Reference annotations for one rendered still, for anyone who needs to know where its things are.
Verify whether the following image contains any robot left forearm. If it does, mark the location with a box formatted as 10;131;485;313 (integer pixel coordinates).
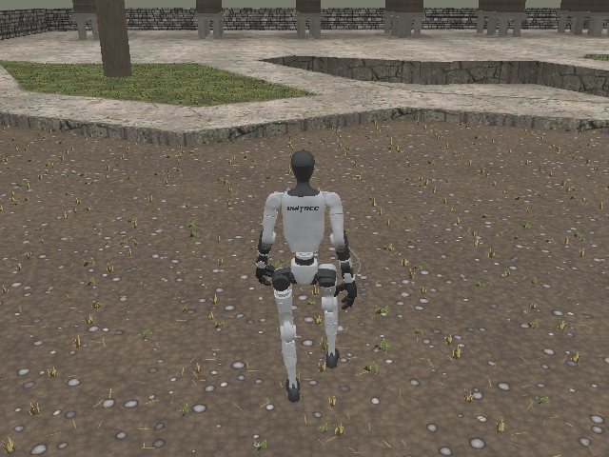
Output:
256;230;272;268

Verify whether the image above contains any robot left shin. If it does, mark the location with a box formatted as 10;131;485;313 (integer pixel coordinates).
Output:
280;326;297;389

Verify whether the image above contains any robot left thigh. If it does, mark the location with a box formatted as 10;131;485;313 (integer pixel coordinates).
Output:
272;267;297;343

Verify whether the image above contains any left robot upper arm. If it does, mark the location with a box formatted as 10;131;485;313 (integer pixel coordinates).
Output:
262;192;284;244

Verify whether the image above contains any left robot hand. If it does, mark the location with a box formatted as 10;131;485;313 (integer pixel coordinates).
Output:
255;265;275;286

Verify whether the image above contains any right robot hand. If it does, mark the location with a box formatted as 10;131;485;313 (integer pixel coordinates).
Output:
334;281;357;309

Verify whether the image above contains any right robot upper arm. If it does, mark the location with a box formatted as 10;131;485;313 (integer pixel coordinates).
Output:
323;191;345;247

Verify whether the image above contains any robot right forearm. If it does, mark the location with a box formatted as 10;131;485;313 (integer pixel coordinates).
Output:
336;232;355;283

